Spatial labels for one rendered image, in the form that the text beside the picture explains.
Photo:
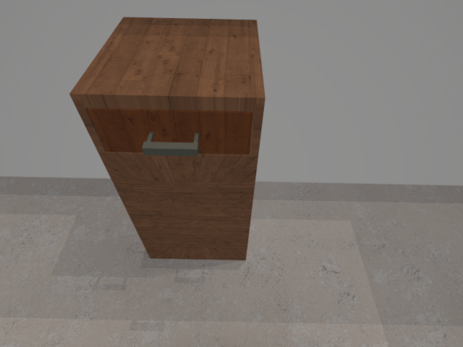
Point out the drawer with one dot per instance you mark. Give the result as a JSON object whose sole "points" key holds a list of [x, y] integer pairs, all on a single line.
{"points": [[220, 132]]}

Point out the cabinet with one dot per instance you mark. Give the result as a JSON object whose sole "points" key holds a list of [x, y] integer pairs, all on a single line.
{"points": [[182, 207]]}

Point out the handle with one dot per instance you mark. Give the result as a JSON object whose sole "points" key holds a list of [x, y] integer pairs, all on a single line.
{"points": [[171, 148]]}

